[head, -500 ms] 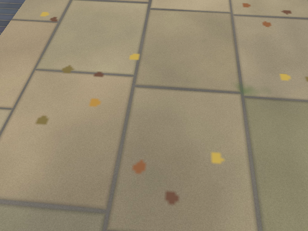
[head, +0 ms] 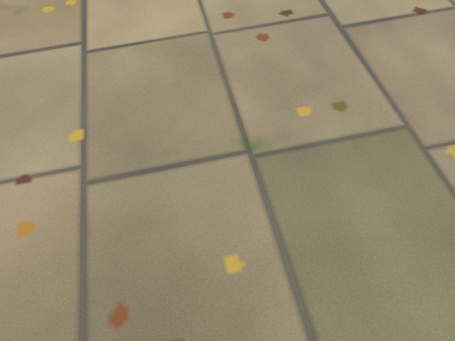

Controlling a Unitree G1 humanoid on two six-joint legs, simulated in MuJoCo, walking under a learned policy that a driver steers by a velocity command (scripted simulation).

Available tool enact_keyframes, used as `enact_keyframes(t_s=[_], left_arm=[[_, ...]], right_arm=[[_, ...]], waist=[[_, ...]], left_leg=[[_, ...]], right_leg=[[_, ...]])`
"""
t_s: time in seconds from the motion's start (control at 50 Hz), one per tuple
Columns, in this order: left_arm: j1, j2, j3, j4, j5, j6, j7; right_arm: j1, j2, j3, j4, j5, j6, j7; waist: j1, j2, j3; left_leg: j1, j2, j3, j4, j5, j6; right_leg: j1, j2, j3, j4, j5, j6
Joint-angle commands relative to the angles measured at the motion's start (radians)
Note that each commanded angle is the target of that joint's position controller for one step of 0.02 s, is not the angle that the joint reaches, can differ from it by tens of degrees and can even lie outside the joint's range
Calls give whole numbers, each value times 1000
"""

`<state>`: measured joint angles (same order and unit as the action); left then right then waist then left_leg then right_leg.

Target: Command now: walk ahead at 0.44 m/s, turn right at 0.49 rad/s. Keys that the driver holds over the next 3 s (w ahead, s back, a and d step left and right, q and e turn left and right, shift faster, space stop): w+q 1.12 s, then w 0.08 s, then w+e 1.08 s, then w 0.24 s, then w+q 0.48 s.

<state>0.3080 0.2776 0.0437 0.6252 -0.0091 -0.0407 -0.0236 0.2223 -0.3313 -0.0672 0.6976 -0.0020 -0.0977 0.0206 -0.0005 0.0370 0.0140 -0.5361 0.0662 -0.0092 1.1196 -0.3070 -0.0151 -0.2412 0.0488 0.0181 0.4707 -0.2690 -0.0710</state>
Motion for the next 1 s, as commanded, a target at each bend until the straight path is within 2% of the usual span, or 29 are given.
enact_keyframes(t_s=[0.02,0.1,0.14,0.2,0.26,0.3,0.32,0.34,0.36,0.38,0.4,0.42,0.44,0.46,0.5,0.54,0.62,0.66,0.7,0.74,0.78,0.8,0.82,0.84,0.86,0.88,0.9,0.96,1.0], left_arm=[[-49,159,42,-66,9,-27,21],[16,167,41,-3,0,-33,35],[59,180,43,26,-1,-37,36],[92,186,45,66,-4,-38,31],[91,195,51,90,-4,-28,37],[79,216,56,88,5,-15,46],[64,216,54,82,10,-4,52],[62,207,46,68,18,-2,59],[171,116,17,30,28,-21,49],[155,113,3,40,27,-49,36],[41,173,19,3,-17,-72,19],[-37,173,12,-23,-26,-89,15],[-78,163,12,-34,-6,-97,18],[-73,165,18,-34,14,-94,23],[-30,145,15,-28,26,-76,26],[-36,120,6,-32,34,-62,32],[-206,69,-15,-70,31,-68,30],[-268,76,-12,-82,15,-75,24],[-289,102,-1,-89,4,-80,18],[-271,130,16,-86,-1,-86,14],[-158,155,38,-59,0,-93,17],[-42,194,54,-51,16,-97,25],[65,273,73,-39,36,-88,31],[114,260,78,-5,17,-75,18],[63,175,57,-24,12,-72,20],[18,141,46,-25,15,-65,23],[-20,120,38,-20,21,-63,23],[-56,93,32,7,22,-71,25],[-50,111,41,30,15,-77,24]], right_arm=[[-39,-89,-21,-60,-17,-14,6],[-169,-16,16,-66,2,-5,15],[-241,-8,24,-81,17,-7,26],[-297,-20,24,-101,27,-10,43],[-292,-33,20,-110,24,-14,60],[-202,-70,1,-93,19,-7,56],[-77,-102,-20,-62,18,-2,49],[66,-141,-38,-39,20,5,37],[188,-250,-66,-36,7,9,27],[211,-179,-51,-22,30,10,29],[162,-141,-39,-28,30,16,21],[106,-125,-34,-43,25,20,15],[54,-108,-27,-51,19,22,12],[22,-87,-19,-63,8,20,8],[-10,-85,-19,-72,6,21,-1],[-3,-99,-22,-62,13,19,-10],[50,-131,-33,-34,27,28,-27],[100,-138,-36,-17,32,38,-31],[126,-133,-36,-7,38,47,-35],[125,-128,-36,-7,34,54,-37],[108,-100,-30,-15,27,59,-34],[110,-43,-9,-29,17,55,-27],[216,36,14,-49,19,47,-26],[254,-20,12,-66,44,40,-27],[183,-105,-11,-53,50,46,-30],[96,-121,-18,-68,37,53,-30],[56,-108,-19,-81,25,56,-29],[52,-53,-17,-89,31,71,-17],[23,-27,-11,-103,26,79,-14]], waist=[[-15,-108,-18],[44,-120,14],[79,-125,39],[92,-113,82],[72,-111,70],[22,-144,-23],[-47,-138,-106],[-116,-111,-194],[-85,118,-357],[-100,166,-459],[-118,103,-309],[-101,17,-192],[-62,-54,-93],[-24,-51,-55],[19,4,-35],[27,8,-17],[-39,18,1],[-70,31,-12],[-71,45,-19],[-49,68,-27],[19,79,-63],[75,24,-170],[60,-213,-315],[53,-379,-333],[79,-223,-196],[82,-146,-102],[65,-114,-45],[26,-164,3],[22,-143,16]], left_leg=[[-193,22,-25,-102,135,-25],[-113,-3,13,-400,371,-36],[-88,-13,25,-493,443,-18],[-121,-16,14,-570,438,28],[-116,-42,23,-603,334,82],[28,-111,71,-582,238,120],[191,-154,103,-599,238,149],[459,-105,23,-585,287,189],[890,177,-479,-584,177,385],[1002,266,-825,-767,35,442],[909,238,-711,-805,-68,382],[750,203,-595,-828,-47,344],[586,165,-512,-854,52,326],[478,129,-448,-880,150,315],[363,94,-395,-915,258,328],[270,70,-319,-924,348,329],[181,-11,-229,-897,291,256],[209,-1,-266,-873,232,239],[282,23,-331,-820,176,222],[352,52,-397,-752,162,200],[344,23,-401,-638,196,161],[276,-29,-345,-429,154,127],[-4,-166,-198,-94,-174,56],[-223,-131,-157,118,-295,35],[-273,-78,-176,198,-196,24],[-266,-47,-139,200,-111,18],[-238,-21,-131,162,-53,13],[-158,24,-100,79,16,7],[-177,32,-91,19,45,-2]], right_leg=[[148,-238,287,-267,267,-196],[116,-187,128,-276,364,-132],[124,-205,115,-303,300,-124],[211,-254,105,-309,286,-122],[320,-286,64,-241,487,-98],[369,-273,24,-95,883,-72],[355,-242,-17,78,1043,-49],[189,-218,-41,303,960,-13],[-239,-71,-57,757,422,74],[-414,42,81,919,-258,89],[-523,-25,136,960,-213,74],[-530,-73,119,897,-142,58],[-505,-104,100,798,-99,58],[-443,-132,97,727,-63,63],[-383,-145,81,657,-47,92],[-359,-144,50,558,-12,126],[-258,-89,23,230,288,154],[-211,-55,29,136,362,159],[-202,-50,62,66,337,148],[-175,-51,81,31,258,120],[-11,-58,58,-27,206,69],[197,-169,148,-16,163,10],[538,-400,495,-45,54,-117],[584,-504,825,-143,-227,-194],[475,-454,717,-177,-313,-156],[360,-406,543,-178,-204,-118],[260,-358,425,-198,-67,-105],[136,-291,221,-266,118,-95],[129,-300,151,-295,200,-112]])
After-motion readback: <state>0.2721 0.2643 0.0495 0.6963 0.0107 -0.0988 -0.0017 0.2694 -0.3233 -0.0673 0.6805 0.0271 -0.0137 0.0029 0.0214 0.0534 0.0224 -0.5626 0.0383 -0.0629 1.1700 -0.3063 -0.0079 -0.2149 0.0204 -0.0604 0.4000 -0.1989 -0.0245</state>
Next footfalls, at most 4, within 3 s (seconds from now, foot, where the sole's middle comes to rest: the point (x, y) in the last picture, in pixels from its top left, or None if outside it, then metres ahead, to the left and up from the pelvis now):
0.34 left None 0.38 0.12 -0.78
0.80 right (269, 276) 0.67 -0.06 -0.78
1.30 left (155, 243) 0.80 0.31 -0.78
1.84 right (189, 158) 1.17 0.22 -0.78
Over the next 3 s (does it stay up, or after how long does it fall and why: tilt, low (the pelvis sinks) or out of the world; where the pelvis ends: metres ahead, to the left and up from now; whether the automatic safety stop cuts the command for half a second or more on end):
stays up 1.60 0.30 0.00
